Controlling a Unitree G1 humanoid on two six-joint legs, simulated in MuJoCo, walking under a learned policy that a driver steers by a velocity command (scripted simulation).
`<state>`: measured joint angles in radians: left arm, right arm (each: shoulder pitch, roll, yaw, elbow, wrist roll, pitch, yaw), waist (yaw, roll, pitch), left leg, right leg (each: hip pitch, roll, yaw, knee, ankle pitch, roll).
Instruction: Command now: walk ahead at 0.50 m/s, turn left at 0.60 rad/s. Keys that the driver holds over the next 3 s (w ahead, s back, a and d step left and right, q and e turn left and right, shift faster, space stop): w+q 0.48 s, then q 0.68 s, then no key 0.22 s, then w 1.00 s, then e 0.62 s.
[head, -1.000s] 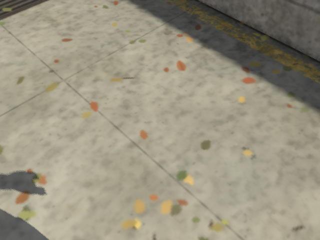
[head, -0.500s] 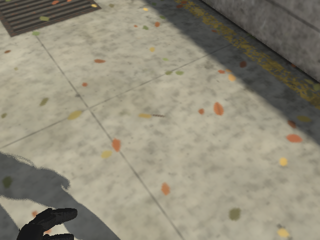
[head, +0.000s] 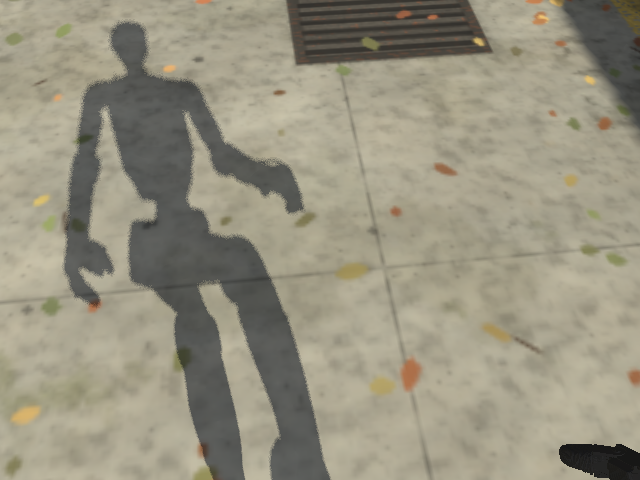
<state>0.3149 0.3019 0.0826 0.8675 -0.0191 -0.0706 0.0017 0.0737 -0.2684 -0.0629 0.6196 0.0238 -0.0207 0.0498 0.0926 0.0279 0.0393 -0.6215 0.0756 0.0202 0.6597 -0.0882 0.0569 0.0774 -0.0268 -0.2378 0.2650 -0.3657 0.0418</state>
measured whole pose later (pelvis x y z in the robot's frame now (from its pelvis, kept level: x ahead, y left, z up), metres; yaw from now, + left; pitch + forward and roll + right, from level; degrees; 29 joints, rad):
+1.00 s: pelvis +0.43 +0.09 +0.00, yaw +35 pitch +2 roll -2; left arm 0.15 0.33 0.08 0.78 -0.03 -0.01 0.00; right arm 0.13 -0.31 -0.08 0.56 0.01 0.06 0.02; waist 0.04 0.00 0.06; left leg -0.38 0.04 0.02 0.55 -0.16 0.03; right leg -0.20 -0.10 -0.22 0.50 -0.30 0.03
